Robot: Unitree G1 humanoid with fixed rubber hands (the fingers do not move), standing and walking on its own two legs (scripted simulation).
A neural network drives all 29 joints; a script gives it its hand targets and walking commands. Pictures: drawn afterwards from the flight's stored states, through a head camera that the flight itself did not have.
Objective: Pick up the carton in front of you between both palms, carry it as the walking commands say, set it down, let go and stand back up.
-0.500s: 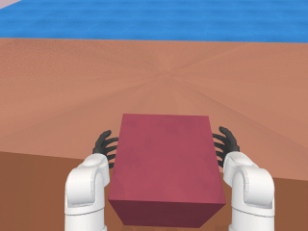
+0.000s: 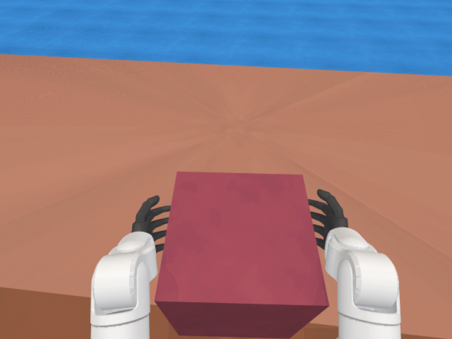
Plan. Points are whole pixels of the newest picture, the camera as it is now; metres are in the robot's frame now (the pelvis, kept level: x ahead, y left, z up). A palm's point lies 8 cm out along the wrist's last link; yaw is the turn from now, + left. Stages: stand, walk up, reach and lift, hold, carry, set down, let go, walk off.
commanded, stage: carry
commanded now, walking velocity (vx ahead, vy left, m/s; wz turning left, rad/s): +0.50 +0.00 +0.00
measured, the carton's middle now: (236, 260) +0.27 +0.00 +0.01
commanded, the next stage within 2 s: none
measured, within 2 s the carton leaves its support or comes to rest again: neither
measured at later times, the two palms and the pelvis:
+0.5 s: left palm (185, 92) +0.66 +0.13 +0.12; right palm (302, 91) +0.68 -0.17 +0.12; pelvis +0.32 -0.03 -0.01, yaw +2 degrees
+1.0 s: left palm (201, 49) +1.03 +0.11 +0.08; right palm (286, 46) +1.03 -0.19 +0.09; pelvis +0.66 -0.04 -0.03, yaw +0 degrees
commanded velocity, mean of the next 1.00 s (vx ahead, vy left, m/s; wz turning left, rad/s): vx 0.50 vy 0.00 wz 0.00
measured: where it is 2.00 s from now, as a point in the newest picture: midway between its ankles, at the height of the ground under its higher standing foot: (236, 181)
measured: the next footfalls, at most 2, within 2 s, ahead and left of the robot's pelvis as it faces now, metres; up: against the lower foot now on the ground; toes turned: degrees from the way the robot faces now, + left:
right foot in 0.44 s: +0.47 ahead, -0.10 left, -0.01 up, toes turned -6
left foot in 0.94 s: +0.77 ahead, +0.01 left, -0.04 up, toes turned +5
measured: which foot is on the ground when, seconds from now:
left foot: down 0.00-0.48, up 0.50-0.92, down 0.94-1.00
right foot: up 0.00-0.42, down 0.44-0.96, up 0.98-1.00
